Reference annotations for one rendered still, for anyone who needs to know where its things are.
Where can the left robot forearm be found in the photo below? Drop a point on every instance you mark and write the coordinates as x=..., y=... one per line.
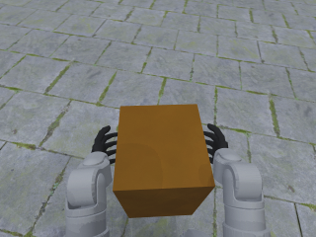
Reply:
x=86, y=197

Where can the right robot hand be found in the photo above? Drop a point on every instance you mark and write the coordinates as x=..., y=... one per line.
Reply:
x=218, y=140

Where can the right robot forearm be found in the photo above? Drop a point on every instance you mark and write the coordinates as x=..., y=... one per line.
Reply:
x=243, y=195

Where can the carton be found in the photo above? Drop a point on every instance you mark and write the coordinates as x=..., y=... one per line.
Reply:
x=162, y=166

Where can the left robot hand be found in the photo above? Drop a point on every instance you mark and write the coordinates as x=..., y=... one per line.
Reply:
x=100, y=144

